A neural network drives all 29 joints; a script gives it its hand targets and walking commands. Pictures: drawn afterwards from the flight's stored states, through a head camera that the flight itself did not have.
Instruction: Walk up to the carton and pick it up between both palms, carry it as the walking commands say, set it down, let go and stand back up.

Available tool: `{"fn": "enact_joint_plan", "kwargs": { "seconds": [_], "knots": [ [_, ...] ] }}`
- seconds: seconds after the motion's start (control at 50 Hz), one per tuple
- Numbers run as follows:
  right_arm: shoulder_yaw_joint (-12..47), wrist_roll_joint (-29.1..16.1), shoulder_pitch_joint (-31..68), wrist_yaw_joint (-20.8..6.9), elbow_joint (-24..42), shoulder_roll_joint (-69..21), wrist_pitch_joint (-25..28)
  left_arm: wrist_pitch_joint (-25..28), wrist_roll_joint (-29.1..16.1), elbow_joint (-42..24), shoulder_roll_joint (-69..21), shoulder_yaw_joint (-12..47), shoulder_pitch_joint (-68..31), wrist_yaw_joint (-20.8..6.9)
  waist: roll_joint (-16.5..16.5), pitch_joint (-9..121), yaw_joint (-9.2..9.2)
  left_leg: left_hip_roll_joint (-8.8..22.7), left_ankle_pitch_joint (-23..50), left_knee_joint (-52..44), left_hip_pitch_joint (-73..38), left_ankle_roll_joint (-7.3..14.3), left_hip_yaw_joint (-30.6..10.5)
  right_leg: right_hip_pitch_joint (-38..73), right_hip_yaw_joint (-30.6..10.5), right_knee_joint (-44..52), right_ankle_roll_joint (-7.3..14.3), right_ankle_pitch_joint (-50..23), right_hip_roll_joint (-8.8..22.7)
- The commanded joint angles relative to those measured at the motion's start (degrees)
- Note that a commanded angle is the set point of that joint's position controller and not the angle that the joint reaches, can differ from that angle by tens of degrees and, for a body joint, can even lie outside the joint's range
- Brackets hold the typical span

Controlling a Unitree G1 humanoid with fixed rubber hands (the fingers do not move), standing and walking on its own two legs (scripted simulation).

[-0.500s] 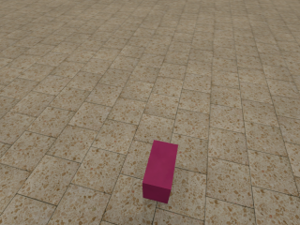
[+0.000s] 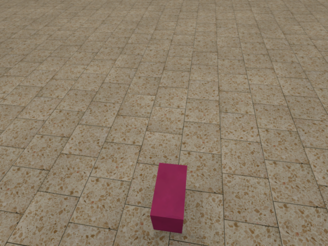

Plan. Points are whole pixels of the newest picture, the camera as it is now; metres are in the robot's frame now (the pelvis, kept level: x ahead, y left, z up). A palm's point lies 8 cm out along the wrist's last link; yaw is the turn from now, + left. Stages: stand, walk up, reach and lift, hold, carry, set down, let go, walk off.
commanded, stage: walk up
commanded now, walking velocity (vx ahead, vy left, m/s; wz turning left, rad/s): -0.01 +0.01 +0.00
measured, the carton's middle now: (170, 197) +0.52 -0.01 -0.65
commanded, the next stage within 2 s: stand in 1.14 s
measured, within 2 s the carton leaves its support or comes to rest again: neither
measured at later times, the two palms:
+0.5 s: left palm out of the picture +0.01 +0.30 -0.15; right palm out of the picture +0.07 -0.22 -0.13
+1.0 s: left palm out of the picture +0.15 +0.23 -0.13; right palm out of the picture +0.04 -0.22 -0.15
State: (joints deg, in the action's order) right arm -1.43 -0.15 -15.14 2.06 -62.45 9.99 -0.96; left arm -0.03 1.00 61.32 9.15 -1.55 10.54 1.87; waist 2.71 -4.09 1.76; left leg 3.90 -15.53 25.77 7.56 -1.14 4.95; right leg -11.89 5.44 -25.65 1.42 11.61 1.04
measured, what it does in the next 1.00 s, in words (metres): steps on the spot: left foot, then right foot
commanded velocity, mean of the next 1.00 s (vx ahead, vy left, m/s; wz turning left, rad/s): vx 0.07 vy -0.01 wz -0.07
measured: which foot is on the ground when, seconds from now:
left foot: down 0.00-0.20, up 0.22-0.46, down 0.48-1.00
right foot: down 0.00-0.48, up 0.50-0.82, down 0.84-1.00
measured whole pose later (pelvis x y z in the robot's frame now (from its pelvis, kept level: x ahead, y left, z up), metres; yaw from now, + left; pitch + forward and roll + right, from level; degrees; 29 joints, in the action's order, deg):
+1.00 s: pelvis +0.07 +0.01 +0.00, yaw -5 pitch -1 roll -1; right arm -1.0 0.4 -15.1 1.6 -63.5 11.2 -0.8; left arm 0.1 0.7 61.0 8.9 -1.5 10.0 1.7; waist 2.9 -2.4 1.7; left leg 4.6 -14.2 26.2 10.3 -2.4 2.9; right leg -11.5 4.3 -25.3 0.5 13.1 0.7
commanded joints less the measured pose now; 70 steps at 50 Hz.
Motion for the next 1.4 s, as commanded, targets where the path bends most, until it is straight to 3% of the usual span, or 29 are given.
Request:
{"fn": "enact_joint_plan", "kwargs": {
  "seconds": [0.0,0.12,0.16,0.18,0.2,0.22,0.24,0.28,0.32,0.36,0.4,0.42,0.44,0.46,0.48,0.5,0.54,0.6,0.66,0.74,0.78,0.8,0.82,0.84,0.86,0.94,1.0,1.18,1.38],
  "knots": [
    [-0.29,0.20,-6.16,-0.01,-1.08,3.48,0.19,0.34,-0.36,-0.40,6.06,-0.85,1.68,0.34,-10.18,0.24,-0.57,1.93,4.83,-4.77,1.62,0.67,-2.40,2.41,-10.09,11.59,1.94,-6.08,8.66],
    [-0.29,0.46,-4.57,0.14,-2.43,3.27,1.10,1.01,-0.70,1.02,5.59,-1.21,3.86,0.21,-4.22,1.71,-1.46,3.35,8.38,-8.73,0.81,0.62,-3.16,6.38,-7.22,9.69,0.77,-10.62,6.66],
    [-0.22,0.58,-4.58,0.17,-2.79,2.95,1.12,0.98,-0.67,1.35,5.34,-1.23,4.13,0.21,-3.35,1.34,-1.48,3.44,8.12,-8.89,0.86,0.66,-3.00,5.91,-7.13,10.01,0.66,-8.87,6.51],
    [-1.17,1.06,-4.65,-0.12,-3.68,4.94,1.43,1.04,-0.32,1.44,8.10,-2.99,6.87,0.20,-3.33,2.70,-0.92,3.66,-0.05,-4.04,2.60,-0.03,-0.54,4.24,-7.97,8.00,1.40,-0.20,9.53],
    [-2.31,2.21,-3.77,-1.05,-1.75,9.18,0.10,0.19,0.81,2.20,13.59,-4.63,15.14,-0.23,-3.36,4.78,-4.36,-1.47,-20.14,8.23,12.47,-0.08,4.12,7.85,-23.68,13.46,4.88,32.51,14.99],
    [-1.65,2.81,0.02,-1.55,0.87,7.22,-0.76,-0.50,1.42,1.89,15.63,-4.99,16.86,-0.17,-10.32,-0.14,-6.32,-1.33,-20.20,19.93,22.83,-0.78,1.89,7.42,-33.03,20.24,8.11,41.54,21.64],
    [-1.43,2.80,3.62,-1.75,2.67,5.65,-0.59,-0.43,1.45,0.47,14.03,-4.50,14.85,0.00,-12.32,-3.16,-6.10,1.92,-17.20,26.27,25.03,-0.79,-2.33,2.03,-34.35,22.96,9.98,38.45,23.33],
    [-1.34,2.53,2.08,-1.95,3.05,5.11,0.68,0.47,1.26,-1.88,10.76,-3.61,9.99,-0.33,-8.54,-2.86,-3.29,3.26,-9.49,23.80,22.66,-1.99,-4.05,-0.36,-27.58,22.06,8.11,24.99,19.72],
    [-1.14,2.24,-0.31,-2.38,2.11,4.44,1.37,1.19,1.21,-2.48,9.68,-3.28,8.38,-0.74,-9.86,-0.42,-2.48,0.86,-7.37,17.45,15.64,-3.09,-1.22,-0.98,-19.02,20.11,6.52,16.03,14.31],
    [-0.63,1.86,-0.40,-2.35,2.97,4.34,1.51,1.18,1.33,-2.81,10.23,-3.28,8.12,-1.03,-13.06,-0.24,-1.88,-1.01,-7.04,9.35,8.57,-3.30,1.39,-4.40,-15.17,18.95,5.86,15.69,11.78],
    [-0.51,1.38,-2.35,-2.14,3.49,5.06,1.91,0.16,0.63,-2.98,10.42,-3.14,7.75,-1.24,-14.44,1.39,0.32,-3.76,1.90,1.49,-2.58,-3.96,4.52,-9.80,-11.21,13.07,4.45,16.41,7.48],
    [-1.22,1.48,-6.32,-1.50,2.26,7.30,2.02,-0.16,0.35,-3.00,10.12,-3.33,7.79,-1.10,-12.24,2.21,1.87,-3.56,2.30,-0.62,-8.63,-3.88,4.26,-13.86,-9.57,8.02,3.84,17.36,5.26],
    [-1.25,2.13,-9.08,-0.89,1.56,8.55,2.44,-0.18,0.22,-3.52,7.48,-2.77,8.09,-0.98,-5.10,2.06,2.46,1.24,0.03,-4.28,-11.36,-3.61,-0.94,-17.42,-7.71,0.43,2.74,15.86,2.98],
    [-1.48,3.46,-11.76,-0.08,1.66,11.37,3.09,-0.01,0.31,-4.47,3.63,-1.86,8.92,-0.88,6.73,1.72,2.79,15.88,-7.00,-13.44,-9.29,-1.74,-18.48,-21.08,-5.11,-12.19,-0.09,14.54,-0.79],
    [-2.40,3.10,-9.26,0.27,2.71,15.56,2.35,-0.50,0.84,-5.66,2.42,-1.76,10.20,-0.39,11.63,-0.49,1.53,27.38,-3.53,-18.98,0.38,4.88,-28.50,-20.60,-4.43,-19.38,-2.13,20.63,-1.17],
    [-2.54,2.42,-4.73,0.42,3.71,16.40,1.83,-1.51,0.99,-5.00,6.35,-3.13,10.21,-0.50,5.91,-2.73,-0.36,28.17,8.29,-16.90,6.42,7.70,-29.36,-17.81,-8.35,-24.88,-2.43,18.17,1.52],
    [-2.30,1.95,0.62,0.44,4.53,12.82,1.92,-2.63,0.51,-2.97,7.39,-3.74,11.60,-1.14,3.97,-1.33,-2.54,20.50,17.80,-12.27,5.98,6.10,-17.12,-16.47,-9.33,-29.20,-3.66,12.52,1.99],
    [-2.18,1.85,1.08,0.39,4.56,10.18,2.60,-3.27,-0.05,-2.14,7.27,-3.65,11.98,-1.61,9.32,2.52,-3.33,14.61,37.84,-7.23,4.10,5.73,-5.36,-13.44,-6.96,-33.50,-4.53,8.10,0.19],
    [-2.24,2.39,-0.89,0.33,3.75,9.62,2.37,-3.51,-0.33,-3.18,6.53,-3.16,6.98,-1.47,9.99,3.19,-2.02,13.65,38.74,-6.14,0.60,6.74,-3.36,-14.33,-4.76,-27.86,-4.24,7.90,0.11],
    [-1.93,2.33,-1.27,-0.31,2.28,8.95,1.49,-2.33,-0.86,-4.55,4.92,-1.47,1.82,-1.17,13.33,3.34,-0.62,10.04,29.47,-6.30,-0.79,7.93,-3.45,-7.30,-1.28,-10.42,-2.95,8.91,-1.10],
    [-1.94,1.78,-0.32,-0.39,1.73,9.34,0.95,-1.41,-0.83,-2.86,4.94,-1.28,4.69,-0.64,9.15,3.91,-2.09,9.49,23.35,-3.78,-0.17,6.10,-4.28,-1.05,0.98,2.72,-2.24,2.14,-1.41],
    [-1.37,1.46,-1.31,-0.47,1.33,7.68,0.92,-0.53,-0.33,-2.20,5.98,-1.42,6.34,-0.25,6.01,4.82,-2.52,8.51,19.24,-2.47,3.54,3.92,-4.56,5.22,-0.30,7.00,-1.58,-1.89,1.24],
    [-0.61,1.43,-2.74,-0.58,1.51,4.98,0.97,0.39,0.38,-1.83,7.95,-1.71,7.56,-0.11,-0.37,5.94,-2.05,5.73,11.83,1.49,8.48,1.70,-2.93,10.47,-6.14,7.22,-1.14,-10.91,7.32],
    [0.10,1.32,-5.00,-0.55,1.81,1.70,0.94,0.93,0.33,-2.34,11.16,-1.58,5.03,-0.26,-10.91,5.22,-0.23,0.73,-3.72,4.49,12.44,-1.39,0.29,9.19,-15.55,8.01,2.18,-24.43,15.36],
    [-0.40,0.62,-5.08,0.00,0.87,3.30,-0.08,0.70,-0.02,-1.22,11.45,-1.46,4.81,-0.22,-14.26,5.11,-1.33,0.10,-10.86,5.43,8.52,-1.27,-0.13,4.58,-17.16,8.18,6.21,-23.94,16.53],
    [-0.13,0.33,-4.21,-0.33,-0.26,4.90,0.18,0.40,-0.33,-1.49,8.64,-1.46,0.86,0.16,-13.01,3.57,-0.13,0.82,2.12,-1.36,5.57,-0.94,-2.43,4.33,-10.64,8.28,3.61,-14.52,10.04],
    [-0.14,0.89,-3.66,-0.49,-1.33,5.67,0.94,0.38,-0.75,-0.83,7.35,-1.72,1.52,0.14,-7.26,2.25,-0.88,2.32,6.17,-4.61,5.02,-0.61,-3.42,4.24,-8.28,7.99,2.08,-9.33,7.50],
    [0.09,1.46,-3.02,-0.21,-2.09,4.81,1.51,0.72,-0.68,0.94,7.16,-0.79,3.93,-0.13,-2.30,1.68,-1.59,2.93,9.19,-7.70,2.28,-0.33,-3.74,4.68,-7.01,7.83,0.92,-8.46,5.90],
    [-0.13,1.43,-3.07,-0.22,-2.31,5.15,1.61,0.91,-0.59,1.80,7.06,-0.28,6.03,-0.09,-2.34,1.03,-1.75,2.95,9.67,-8.10,1.50,0.19,-4.35,3.69,-6.98,7.31,0.16,-9.28,5.65]
  ]
}}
